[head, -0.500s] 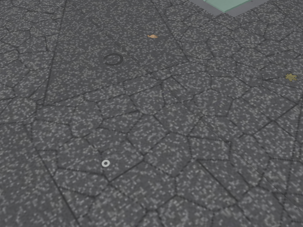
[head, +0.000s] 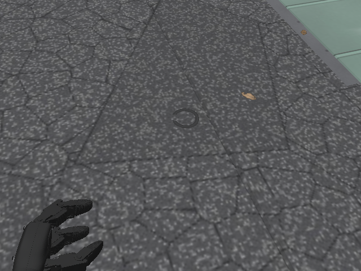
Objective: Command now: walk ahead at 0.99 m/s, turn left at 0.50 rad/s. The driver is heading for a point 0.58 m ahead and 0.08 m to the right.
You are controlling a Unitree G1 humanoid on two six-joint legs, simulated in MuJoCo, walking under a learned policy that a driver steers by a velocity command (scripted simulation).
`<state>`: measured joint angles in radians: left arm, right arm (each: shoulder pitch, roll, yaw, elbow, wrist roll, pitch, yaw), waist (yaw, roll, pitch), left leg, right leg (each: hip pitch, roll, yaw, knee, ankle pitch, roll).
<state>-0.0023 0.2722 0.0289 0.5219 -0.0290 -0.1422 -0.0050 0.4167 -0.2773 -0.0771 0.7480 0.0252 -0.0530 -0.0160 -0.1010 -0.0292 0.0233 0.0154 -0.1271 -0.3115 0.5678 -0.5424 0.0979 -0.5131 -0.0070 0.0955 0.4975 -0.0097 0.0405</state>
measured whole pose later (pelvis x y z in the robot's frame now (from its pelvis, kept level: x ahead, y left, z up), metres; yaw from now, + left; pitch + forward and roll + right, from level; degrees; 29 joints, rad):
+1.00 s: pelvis +0.67 +0.01 +0.01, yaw +5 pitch +1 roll +1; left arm 0.09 0.25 0.01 0.75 0.03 -0.04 -0.01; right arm 0.22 -0.28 -0.02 0.89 0.00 -0.04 0.00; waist -0.03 0.01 0.03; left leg -0.25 -0.02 -0.02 0.75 -0.54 -0.02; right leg -0.44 0.01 0.01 0.53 -0.11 -0.02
